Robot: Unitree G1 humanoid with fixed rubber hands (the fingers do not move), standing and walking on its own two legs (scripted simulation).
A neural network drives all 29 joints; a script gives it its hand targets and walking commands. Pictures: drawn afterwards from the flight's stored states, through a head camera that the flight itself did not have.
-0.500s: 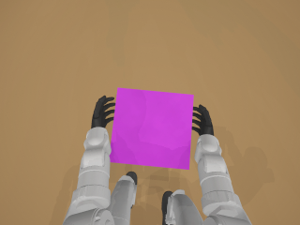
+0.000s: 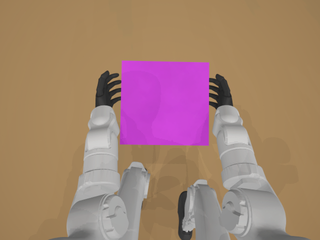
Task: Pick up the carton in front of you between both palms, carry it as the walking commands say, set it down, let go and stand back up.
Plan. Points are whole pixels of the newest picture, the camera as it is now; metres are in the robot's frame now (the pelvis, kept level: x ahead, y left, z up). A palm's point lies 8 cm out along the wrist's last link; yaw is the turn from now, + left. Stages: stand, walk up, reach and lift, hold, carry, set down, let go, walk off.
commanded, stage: set down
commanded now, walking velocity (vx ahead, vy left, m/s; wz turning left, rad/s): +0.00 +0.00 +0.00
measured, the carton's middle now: (163, 108) +0.46 +0.08 -0.19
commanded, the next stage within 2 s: none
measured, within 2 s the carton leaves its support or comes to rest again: rests again in 1.48 s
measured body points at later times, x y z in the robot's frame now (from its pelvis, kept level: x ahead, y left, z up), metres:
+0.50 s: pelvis -0.03 +0.00 -0.12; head +0.29 +0.03 +0.20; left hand +0.42 +0.23 -0.25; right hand +0.51 -0.06 -0.25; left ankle +0.12 +0.13 -0.54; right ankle +0.05 -0.10 -0.54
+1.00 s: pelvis -0.02 -0.02 -0.18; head +0.33 -0.03 +0.10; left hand +0.46 +0.24 -0.32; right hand +0.55 -0.05 -0.36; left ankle +0.12 +0.14 -0.54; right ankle +0.05 -0.11 -0.54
